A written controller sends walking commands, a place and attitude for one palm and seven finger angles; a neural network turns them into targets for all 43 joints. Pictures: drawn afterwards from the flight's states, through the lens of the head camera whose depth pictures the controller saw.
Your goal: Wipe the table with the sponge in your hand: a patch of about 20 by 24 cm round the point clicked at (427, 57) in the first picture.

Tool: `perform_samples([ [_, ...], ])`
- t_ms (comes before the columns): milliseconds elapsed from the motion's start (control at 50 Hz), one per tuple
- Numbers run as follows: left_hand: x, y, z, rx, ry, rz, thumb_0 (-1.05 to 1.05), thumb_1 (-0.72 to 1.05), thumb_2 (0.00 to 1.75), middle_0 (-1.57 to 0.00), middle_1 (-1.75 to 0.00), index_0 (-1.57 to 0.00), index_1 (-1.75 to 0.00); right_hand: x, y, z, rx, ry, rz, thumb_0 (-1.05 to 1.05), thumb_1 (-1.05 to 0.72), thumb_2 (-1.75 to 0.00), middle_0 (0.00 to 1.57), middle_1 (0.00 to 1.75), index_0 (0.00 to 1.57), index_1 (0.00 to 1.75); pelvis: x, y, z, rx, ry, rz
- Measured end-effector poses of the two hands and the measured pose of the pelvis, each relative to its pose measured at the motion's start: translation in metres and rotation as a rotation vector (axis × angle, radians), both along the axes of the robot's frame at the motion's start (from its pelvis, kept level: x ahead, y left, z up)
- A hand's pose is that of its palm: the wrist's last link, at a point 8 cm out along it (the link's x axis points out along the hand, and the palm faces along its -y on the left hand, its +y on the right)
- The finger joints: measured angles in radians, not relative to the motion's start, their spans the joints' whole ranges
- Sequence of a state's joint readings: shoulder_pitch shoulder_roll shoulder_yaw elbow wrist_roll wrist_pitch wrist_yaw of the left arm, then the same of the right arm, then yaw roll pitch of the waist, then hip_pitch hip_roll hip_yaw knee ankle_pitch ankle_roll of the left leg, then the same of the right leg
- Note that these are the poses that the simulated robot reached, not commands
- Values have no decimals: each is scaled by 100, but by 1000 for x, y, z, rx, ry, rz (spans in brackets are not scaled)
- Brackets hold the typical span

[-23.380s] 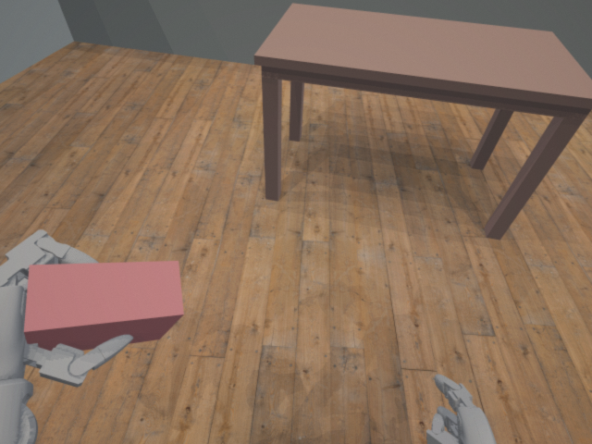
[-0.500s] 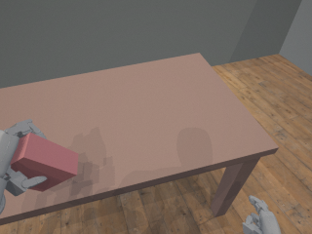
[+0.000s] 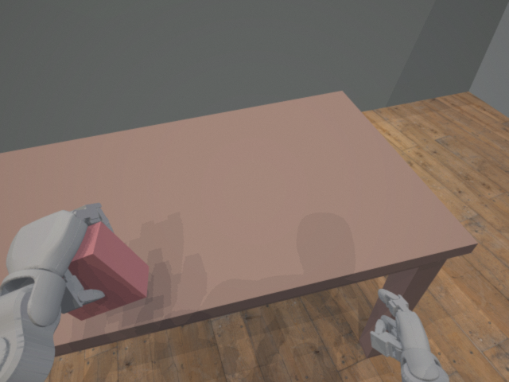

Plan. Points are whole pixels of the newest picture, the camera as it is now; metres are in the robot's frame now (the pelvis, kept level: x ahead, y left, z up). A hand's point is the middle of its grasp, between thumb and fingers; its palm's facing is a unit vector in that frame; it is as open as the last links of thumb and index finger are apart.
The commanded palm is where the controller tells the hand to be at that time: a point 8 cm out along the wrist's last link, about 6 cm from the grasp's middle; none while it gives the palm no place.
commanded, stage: turn the palm down, sponge in hand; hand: left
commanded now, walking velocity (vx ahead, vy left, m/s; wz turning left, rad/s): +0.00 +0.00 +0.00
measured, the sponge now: (99, 280) +0.22 +0.28 +0.07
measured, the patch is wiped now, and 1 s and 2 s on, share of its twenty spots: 0.00 0.00 0.00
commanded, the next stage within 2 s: move the sponge above the wiping area in 0.72 s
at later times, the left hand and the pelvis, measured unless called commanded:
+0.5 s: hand (91, 269) +0.21 +0.27 +0.11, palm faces -0.03 -0.07 -1.00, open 10.0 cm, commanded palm +0.18 +0.28 +0.20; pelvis -0.01 +0.00 +0.00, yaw +0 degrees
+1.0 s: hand (94, 255) +0.23 +0.27 +0.13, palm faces +0.04 -0.04 -1.00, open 10.0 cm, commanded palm +0.20 +0.27 +0.19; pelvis +0.00 -0.02 +0.00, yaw -1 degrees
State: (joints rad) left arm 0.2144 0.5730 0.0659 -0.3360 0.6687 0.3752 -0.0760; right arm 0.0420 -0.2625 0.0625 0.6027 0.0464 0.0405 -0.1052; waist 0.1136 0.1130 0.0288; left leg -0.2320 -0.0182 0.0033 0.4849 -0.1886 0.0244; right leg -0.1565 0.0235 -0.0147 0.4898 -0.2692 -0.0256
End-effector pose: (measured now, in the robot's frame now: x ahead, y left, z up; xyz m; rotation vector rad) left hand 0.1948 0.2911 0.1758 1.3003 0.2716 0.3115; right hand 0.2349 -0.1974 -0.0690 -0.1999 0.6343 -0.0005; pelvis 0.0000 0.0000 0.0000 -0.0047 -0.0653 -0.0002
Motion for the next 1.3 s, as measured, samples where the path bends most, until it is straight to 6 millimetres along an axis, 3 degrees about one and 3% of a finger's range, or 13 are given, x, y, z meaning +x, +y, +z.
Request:
perform_samples([
  [120,-2,-22,2,90,-23,-176,-1,-50,103,-74,-134,-75,-133,-1,13,4,-12,1,34,1,-90,-90,20,30,21,30,-3,3,2,-1,-16,-6],
  [240,-2,9,22,170,-108,-12,-1,-50,103,-74,-134,-75,-133,-3,20,1,10,43,61,1,-90,-90,20,30,21,30,-6,3,3,-2,-23,-6],
  [320,-4,20,20,154,-63,89,-1,-49,103,-74,-134,-75,-133,-2,21,-1,26,42,66,1,-90,-90,20,30,21,30,-8,4,4,-1,-23,1],
  [480,-3,-19,-9,158,91,-94,-1,-49,103,-73,-134,-75,-133,2,18,3,15,8,70,1,-90,-90,20,30,21,30,-9,3,4,5,-28,-3],
  [560,-3,-21,2,205,27,-133,-1,-50,103,-74,-134,-75,-133,1,13,4,6,13,71,1,-90,-90,20,30,21,30,-7,-3,4,3,-38,-9],
  [680,-3,-4,24,201,-77,0,-1,-50,103,-74,-134,-75,-133,0,4,2,17,28,62,1,-90,-90,20,30,21,30,-6,-8,5,1,-37,-6],
  [780,1,-10,8,150,16,36,-1,-49,103,-73,-134,-75,-133,1,-4,0,26,20,42,1,-90,-90,20,30,21,30,-7,-10,5,5,-28,-4],
  [840,4,-23,-6,147,91,-31,-1,-49,103,-73,-134,-75,-133,2,-9,-1,19,14,34,1,-90,-90,20,30,21,30,-5,-11,4,8,-25,-7],
  [920,7,-36,-8,174,86,-129,-1,-49,103,-74,-134,-75,-133,1,-14,0,4,12,26,1,-90,-90,20,30,20,30,-2,-14,4,9,-28,-12],
  [1060,12,-9,9,206,-19,-21,-1,-49,103,-74,-134,-75,-133,-2,-22,-4,0,51,8,1,-90,-90,20,30,21,30,4,-18,4,5,-27,-19],
  [1160,14,2,1,168,40,61,-1,-49,103,-73,-134,-75,-133,-1,-27,-6,0,55,-7,1,-90,-90,20,30,21,30,6,-16,4,5,-16,-11],
  [1300,23,-30,-25,136,123,-115,-1,-49,103,-73,-134,-75,-133,4,-21,-5,-14,34,-7,1,-90,-90,20,30,20,29,9,-10,4,5,-9,-7],
])
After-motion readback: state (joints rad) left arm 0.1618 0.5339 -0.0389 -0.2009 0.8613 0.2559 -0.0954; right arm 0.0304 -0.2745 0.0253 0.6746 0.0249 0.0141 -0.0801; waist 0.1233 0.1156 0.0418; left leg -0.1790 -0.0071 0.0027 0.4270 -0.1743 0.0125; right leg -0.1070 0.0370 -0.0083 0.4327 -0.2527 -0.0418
